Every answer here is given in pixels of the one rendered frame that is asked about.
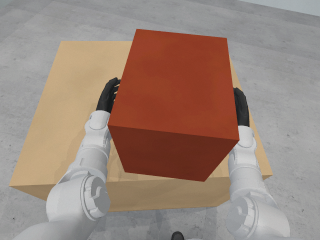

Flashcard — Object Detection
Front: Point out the right robot hand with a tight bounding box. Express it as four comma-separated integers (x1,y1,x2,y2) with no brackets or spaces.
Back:
233,87,250,127

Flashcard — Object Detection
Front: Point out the left robot hand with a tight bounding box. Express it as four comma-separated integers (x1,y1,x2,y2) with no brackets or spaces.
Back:
96,77,121,113

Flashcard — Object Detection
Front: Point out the robot right upper arm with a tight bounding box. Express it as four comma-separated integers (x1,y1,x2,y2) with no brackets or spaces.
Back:
225,195,305,240

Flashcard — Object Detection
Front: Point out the carton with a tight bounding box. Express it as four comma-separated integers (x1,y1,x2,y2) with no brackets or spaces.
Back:
107,29,240,182

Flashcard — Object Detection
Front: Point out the robot left upper arm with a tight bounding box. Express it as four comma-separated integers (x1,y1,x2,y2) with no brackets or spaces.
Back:
12,175,111,240

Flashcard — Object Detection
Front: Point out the left robot forearm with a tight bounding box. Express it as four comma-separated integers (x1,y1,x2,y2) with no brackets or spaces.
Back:
46,110,112,219

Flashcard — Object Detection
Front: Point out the pedestal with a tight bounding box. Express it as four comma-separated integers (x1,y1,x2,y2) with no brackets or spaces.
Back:
9,41,273,212

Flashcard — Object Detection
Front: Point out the right robot forearm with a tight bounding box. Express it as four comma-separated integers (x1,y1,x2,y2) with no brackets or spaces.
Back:
228,125,290,235

